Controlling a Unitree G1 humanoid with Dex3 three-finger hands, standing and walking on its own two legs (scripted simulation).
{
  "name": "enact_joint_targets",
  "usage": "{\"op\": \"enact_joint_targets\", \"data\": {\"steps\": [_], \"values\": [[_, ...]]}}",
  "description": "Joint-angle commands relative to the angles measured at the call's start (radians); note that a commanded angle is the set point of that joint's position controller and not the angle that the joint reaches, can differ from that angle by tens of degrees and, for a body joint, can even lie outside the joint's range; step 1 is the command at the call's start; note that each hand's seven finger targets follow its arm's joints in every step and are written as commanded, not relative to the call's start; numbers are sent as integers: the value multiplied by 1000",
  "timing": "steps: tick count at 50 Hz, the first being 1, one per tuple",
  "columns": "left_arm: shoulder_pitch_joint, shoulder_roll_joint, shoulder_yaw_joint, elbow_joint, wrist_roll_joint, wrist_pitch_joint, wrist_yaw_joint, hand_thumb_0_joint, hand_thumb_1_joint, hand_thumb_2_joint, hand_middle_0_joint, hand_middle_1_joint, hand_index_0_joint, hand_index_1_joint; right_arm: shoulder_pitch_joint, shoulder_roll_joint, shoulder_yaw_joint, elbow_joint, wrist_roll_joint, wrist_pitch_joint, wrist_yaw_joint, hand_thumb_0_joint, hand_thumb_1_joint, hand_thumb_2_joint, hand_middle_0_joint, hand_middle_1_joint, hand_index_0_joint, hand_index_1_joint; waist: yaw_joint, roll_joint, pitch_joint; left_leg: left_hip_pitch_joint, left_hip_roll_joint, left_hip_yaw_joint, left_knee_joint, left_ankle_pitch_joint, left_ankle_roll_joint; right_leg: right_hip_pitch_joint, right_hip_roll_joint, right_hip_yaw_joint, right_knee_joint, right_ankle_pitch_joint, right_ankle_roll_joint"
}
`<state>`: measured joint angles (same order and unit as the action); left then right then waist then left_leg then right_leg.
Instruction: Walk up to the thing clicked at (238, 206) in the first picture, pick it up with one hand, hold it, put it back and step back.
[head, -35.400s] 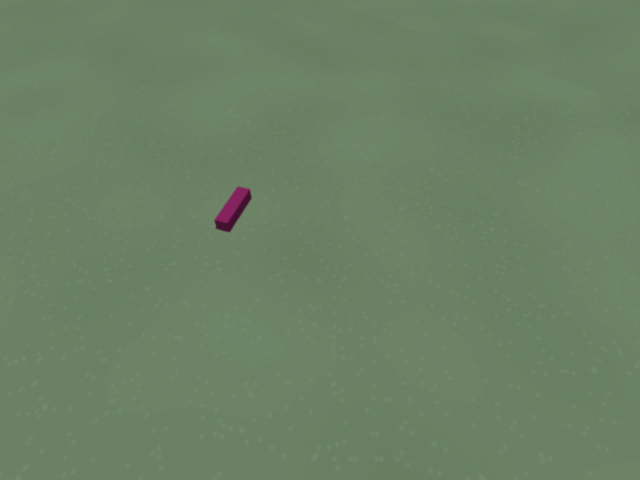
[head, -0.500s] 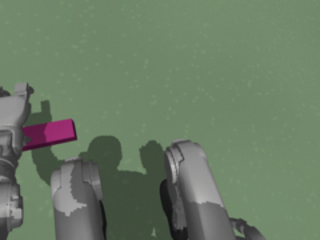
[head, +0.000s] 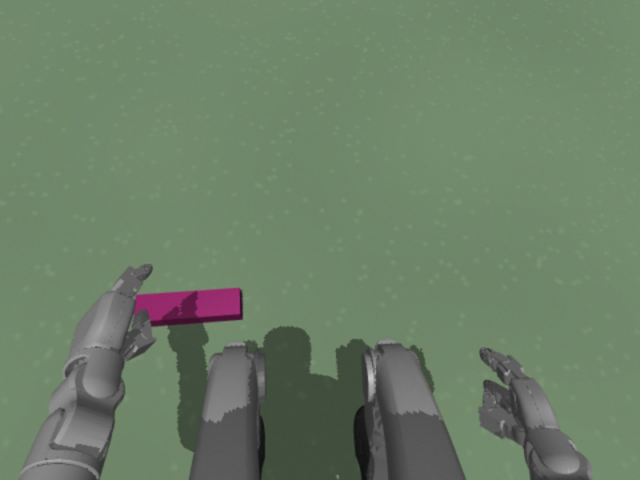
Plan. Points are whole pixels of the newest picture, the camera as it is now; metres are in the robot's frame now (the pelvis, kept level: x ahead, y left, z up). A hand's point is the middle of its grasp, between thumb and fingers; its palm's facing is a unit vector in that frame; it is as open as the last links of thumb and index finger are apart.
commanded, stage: home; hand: left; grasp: from above
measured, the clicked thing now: (190, 307) +0.44 +0.27 -0.47
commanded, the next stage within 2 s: none
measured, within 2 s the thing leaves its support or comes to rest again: neither
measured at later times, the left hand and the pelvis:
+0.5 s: hand (79, 371) +0.24 +0.20 +0.12, palm faces +0.11 -0.97 -0.23, open 7.4 cm; pelvis +0.06 +0.00 +0.18, yaw +3 degrees
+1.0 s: hand (43, 403) +0.22 +0.19 +0.17, palm faces +0.13 -0.97 -0.19, open 7.4 cm; pelvis +0.07 +0.00 +0.21, yaw +4 degrees
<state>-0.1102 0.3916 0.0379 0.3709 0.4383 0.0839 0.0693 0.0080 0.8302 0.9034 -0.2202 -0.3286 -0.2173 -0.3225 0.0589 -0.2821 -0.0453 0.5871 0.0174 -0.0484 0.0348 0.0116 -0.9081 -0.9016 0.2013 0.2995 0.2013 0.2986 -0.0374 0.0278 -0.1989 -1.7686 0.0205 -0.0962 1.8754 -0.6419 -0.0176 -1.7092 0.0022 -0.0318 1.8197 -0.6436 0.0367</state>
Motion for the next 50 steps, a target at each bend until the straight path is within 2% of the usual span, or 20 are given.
{"op": "enact_joint_targets", "data": {"steps": [1,2,4,7,9,18,19,20,21,23,24,25,27,28,29,31,33,39,45,50], "values": [[-47,139,64,-320,-123,42,11,0,901,902,-200,-301,-200,-301,45,-134,-45,-128,12,-49,-43,0,-900,-900,200,300,200,300,-30,99,-469,524,-5,22,-398,32,37,359,16,-17,-349,93,-59],[0,112,48,-320,-147,62,7,0,900,902,-200,-301,-200,-301,38,-132,-40,-133,14,-54,-51,0,-900,-900,200,300,200,300,-31,84,-435,544,-4,11,-431,9,35,365,16,-19,-370,73,-58],[51,103,54,-379,-209,94,2,0,900,901,-200,-301,-200,-301,30,-127,-32,-152,16,-64,-65,0,-901,-900,200,299,200,299,-26,116,-393,598,-1,-5,-496,-37,32,384,15,-14,-412,38,-58],[109,90,58,-464,-283,134,6,0,900,900,-200,-301,-200,-301,41,-112,-15,-175,21,-79,-86,0,-901,-899,200,299,200,299,-28,120,-383,692,0,-18,-570,-35,29,457,15,-13,-477,47,-56],[180,62,53,-477,-329,166,11,0,900,900,-200,-301,-200,-301,57,-98,-4,-178,21,-88,-100,0,-902,-899,199,299,199,299,-33,107,-343,736,-3,-12,-611,9,28,515,13,-9,-533,73,-55],[388,-29,68,-560,-460,279,28,0,900,900,-200,-302,-200,-301,147,-56,35,-186,18,-136,-182,0,-902,-899,199,299,199,299,-37,71,-258,961,-5,17,-794,282,23,848,20,-16,-771,295,-49],[419,-39,71,-569,-469,288,28,0,900,900,-200,-302,-200,-301,158,-51,41,-191,17,-143,-190,0,-902,-899,199,299,199,299,-36,63,-238,982,-4,13,-821,299,21,878,19,-19,-794,308,-47],[446,-38,83,-581,-478,298,27,0,900,900,-200,-302,-200,-301,163,-50,42,-198,16,-148,-198,0,-902,-899,199,299,199,299,-22,56,-221,1003,-6,20,-841,307,22,905,20,-22,-819,314,-47],[455,-49,75,-596,-488,305,23,0,900,900,-200,-302,-200,-301,168,-48,45,-198,14,-153,-203,0,-902,-899,199,299,199,299,-21,68,-202,1024,-5,22,-868,312,21,920,19,-23,-840,316,-46],[498,-61,72,-637,-497,320,17,0,900,900,-200,-302,-200,-301,181,-43,44,-208,11,-166,-214,0,-902,-899,199,299,199,299,-17,77,-177,1074,-2,21,-916,339,17,963,23,-32,-881,337,-45],[525,-57,84,-664,-502,328,17,0,900,900,-200,-302,-200,-301,183,-40,43,-219,10,-172,-219,0,-902,-899,199,299,199,299,-11,78,-165,1093,-6,31,-932,348,18,995,26,-33,-912,346,-44],[539,-69,68,-670,-508,336,13,0,900,900,-200,-302,-200,-301,184,-38,46,-221,9,-178,-222,0,-902,-899,199,299,199,299,-11,60,-143,1096,-7,37,-945,343,20,1011,25,-36,-931,344,-41],[580,-75,62,-687,-506,348,7,0,900,900,-200,-302,-200,-301,187,-34,47,-229,8,-189,-229,0,-902,-899,199,299,199,299,-13,48,-112,1107,-15,45,-962,354,24,1041,26,-36,-969,355,-40],[585,-73,69,-693,-508,349,3,0,900,900,-200,-302,-200,-301,186,-35,45,-232,4,-195,-231,0,-902,-899,199,299,199,299,-10,33,-90,1107,-15,47,-977,340,25,1051,29,-40,-984,337,-39],[600,-87,56,-687,-506,350,-4,0,900,900,-200,-302,-200,-301,186,-36,45,-229,3,-200,-231,0,-902,-899,199,299,199,299,-10,25,-69,1114,-12,41,-994,331,24,1051,29,-43,-990,327,-40],[615,-80,56,-709,-499,354,-13,0,900,900,-200,-302,-200,-301,184,-42,39,-237,1,-206,-233,0,-902,-899,199,299,199,299,-6,44,-53,1134,-13,41,-1015,330,24,1057,30,-45,-1005,321,-39],[618,-87,50,-707,-500,353,-24,0,900,900,-200,-302,-200,-301,177,-45,36,-239,-3,-216,-231,0,-902,-899,199,299,199,299,-10,8,-21,1133,-13,43,-1033,306,26,1063,33,-51,-1023,295,-36],[574,-77,51,-697,-492,340,-45,0,900,900,-200,-301,-200,-301,172,-56,28,-227,-8,-240,-230,0,-901,-899,199,299,200,299,-14,12,-4,1157,-18,54,-1039,317,29,1065,27,-46,-1034,300,-35],[568,-68,58,-691,-486,327,-50,0,900,900,-200,-301,-200,-301,169,-61,23,-211,-14,-254,-228,0,-901,-899,200,299,200,299,-11,32,-43,1192,-20,55,-1033,375,25,1090,25,-41,-1020,352,-36],[558,-65,57,-703,-481,325,-47,0,900,900,-200,-301,-200,-301,152,-59,29,-213,-15,-259,-230,0,-901,-899,200,299,200,299,-9,25,-31,1184,-25,60,-1033,332,29,1090,21,-35,-1040,325,-33]]}}
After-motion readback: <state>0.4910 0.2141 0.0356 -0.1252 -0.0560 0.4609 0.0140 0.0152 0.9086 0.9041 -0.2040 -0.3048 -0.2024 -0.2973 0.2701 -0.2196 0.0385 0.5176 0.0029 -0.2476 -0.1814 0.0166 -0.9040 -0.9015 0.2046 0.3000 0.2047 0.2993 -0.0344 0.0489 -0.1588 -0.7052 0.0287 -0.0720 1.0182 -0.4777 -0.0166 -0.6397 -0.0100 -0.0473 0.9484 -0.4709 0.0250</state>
